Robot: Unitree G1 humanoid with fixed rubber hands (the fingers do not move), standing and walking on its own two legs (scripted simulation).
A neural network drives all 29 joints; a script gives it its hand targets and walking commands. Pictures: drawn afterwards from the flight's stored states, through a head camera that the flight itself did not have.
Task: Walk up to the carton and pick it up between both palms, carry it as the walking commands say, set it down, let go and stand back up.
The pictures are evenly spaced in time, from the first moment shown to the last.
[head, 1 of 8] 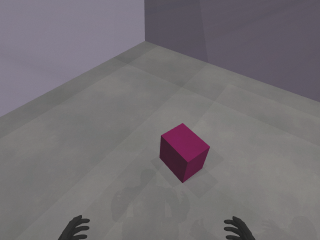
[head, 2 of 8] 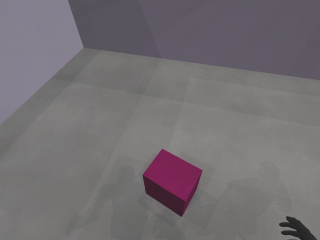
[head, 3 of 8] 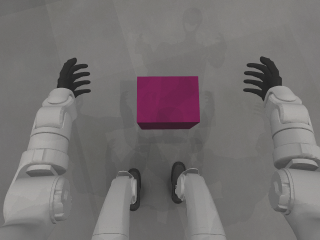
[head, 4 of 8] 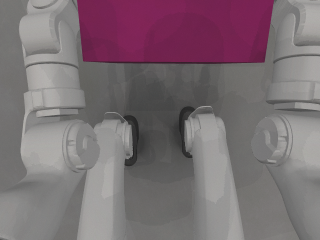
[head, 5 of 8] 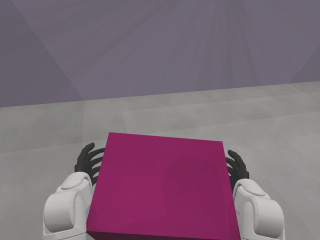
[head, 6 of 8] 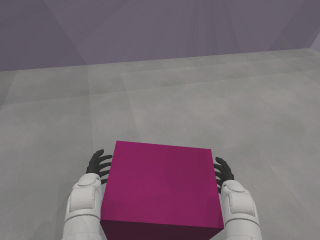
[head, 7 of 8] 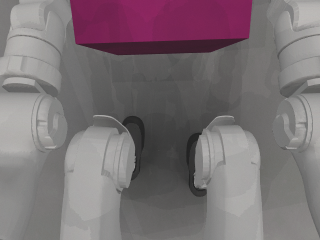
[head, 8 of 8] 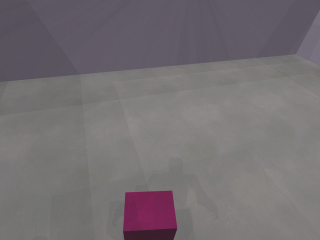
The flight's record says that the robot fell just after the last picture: no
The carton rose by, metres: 0.66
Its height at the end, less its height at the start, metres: +0.00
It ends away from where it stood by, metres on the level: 0.56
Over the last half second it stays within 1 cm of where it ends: yes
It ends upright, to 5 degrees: yes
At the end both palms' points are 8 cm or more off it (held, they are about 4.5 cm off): yes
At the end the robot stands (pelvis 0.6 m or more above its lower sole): yes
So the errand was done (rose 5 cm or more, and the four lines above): yes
